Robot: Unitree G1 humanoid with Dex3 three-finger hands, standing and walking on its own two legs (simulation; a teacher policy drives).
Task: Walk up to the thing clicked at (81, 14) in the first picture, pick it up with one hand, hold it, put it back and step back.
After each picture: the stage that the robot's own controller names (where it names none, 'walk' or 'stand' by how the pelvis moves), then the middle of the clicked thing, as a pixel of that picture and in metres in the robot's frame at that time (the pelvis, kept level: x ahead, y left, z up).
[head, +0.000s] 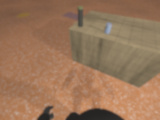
stand; (80, 17) +1.20 +0.22 +0.05
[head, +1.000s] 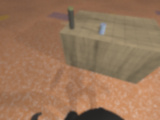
walk; (71, 18) +1.08 +0.29 +0.06
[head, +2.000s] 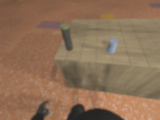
walk; (67, 38) +0.65 +0.25 +0.08
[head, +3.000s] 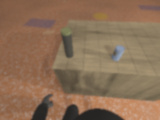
stand; (68, 44) +0.53 +0.21 +0.08
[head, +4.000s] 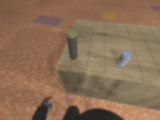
stand; (72, 46) +0.52 +0.18 +0.07
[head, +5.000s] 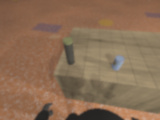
stand; (69, 52) +0.51 +0.21 +0.04
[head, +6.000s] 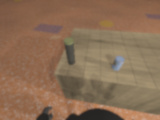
stand; (70, 52) +0.51 +0.20 +0.04
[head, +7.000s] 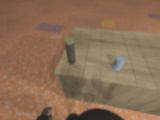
stand; (70, 52) +0.52 +0.20 +0.04
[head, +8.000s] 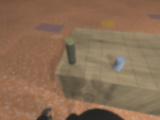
stand; (71, 52) +0.51 +0.20 +0.04
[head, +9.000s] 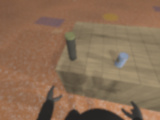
rise first; (71, 48) +0.52 +0.20 +0.05
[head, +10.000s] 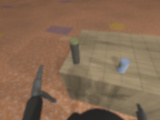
go down; (75, 52) +0.52 +0.20 +0.05
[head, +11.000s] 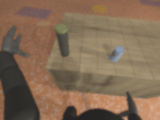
go down; (63, 42) +0.53 +0.19 +0.08
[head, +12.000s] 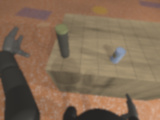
approach; (63, 43) +0.51 +0.19 +0.09
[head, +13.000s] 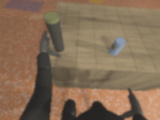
close in; (56, 35) +0.52 +0.21 +0.12
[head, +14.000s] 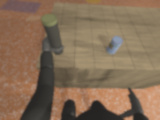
lift; (54, 38) +0.51 +0.20 +0.12
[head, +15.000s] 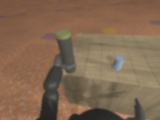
lift; (67, 54) +0.33 +0.16 +0.23
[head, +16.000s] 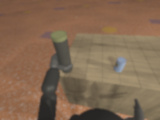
hold; (63, 55) +0.32 +0.18 +0.23
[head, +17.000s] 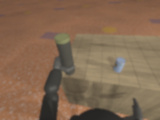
hold; (66, 57) +0.33 +0.16 +0.21
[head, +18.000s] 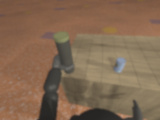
hold; (65, 55) +0.33 +0.17 +0.22
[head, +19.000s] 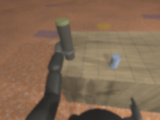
crouch; (66, 41) +0.43 +0.16 +0.24
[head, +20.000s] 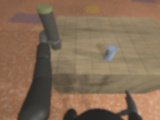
lower; (51, 30) +0.52 +0.21 +0.20
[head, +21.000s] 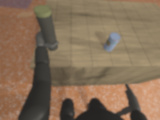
lower; (48, 32) +0.53 +0.21 +0.13
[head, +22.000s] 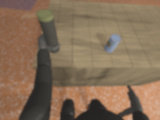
lower; (50, 35) +0.52 +0.21 +0.13
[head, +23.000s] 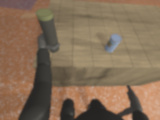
lower; (50, 34) +0.52 +0.21 +0.13
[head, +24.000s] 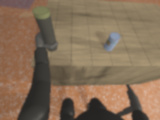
lower; (48, 33) +0.53 +0.22 +0.13
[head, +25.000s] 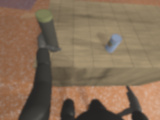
open; (50, 35) +0.52 +0.21 +0.13
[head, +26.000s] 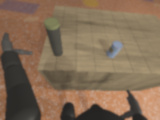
sink last; (55, 40) +0.50 +0.20 +0.11
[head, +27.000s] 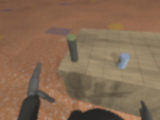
sink last; (73, 49) +0.53 +0.21 +0.09
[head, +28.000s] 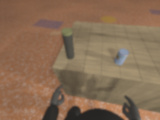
stand; (68, 45) +0.52 +0.21 +0.10
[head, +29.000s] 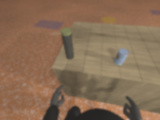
stand; (68, 45) +0.52 +0.22 +0.11
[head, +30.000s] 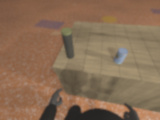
stand; (68, 45) +0.53 +0.21 +0.10
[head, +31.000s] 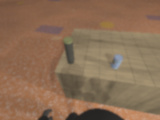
stand; (69, 51) +0.53 +0.22 +0.05
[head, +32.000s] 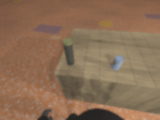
stand; (69, 53) +0.51 +0.21 +0.04
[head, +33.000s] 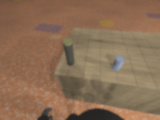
stand; (69, 53) +0.50 +0.21 +0.04
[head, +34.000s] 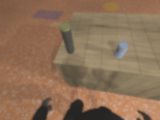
walk; (68, 40) +0.55 +0.22 +0.07
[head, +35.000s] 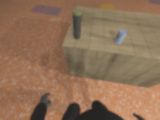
walk; (77, 25) +0.73 +0.19 +0.06
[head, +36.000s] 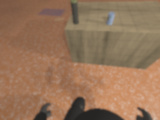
walk; (75, 12) +1.03 +0.30 +0.07
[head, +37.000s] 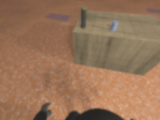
stand; (83, 18) +1.13 +0.19 +0.05
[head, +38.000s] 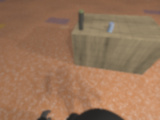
stand; (81, 20) +1.16 +0.20 +0.04
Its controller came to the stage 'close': yes
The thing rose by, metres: 0.21
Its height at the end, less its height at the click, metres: +0.00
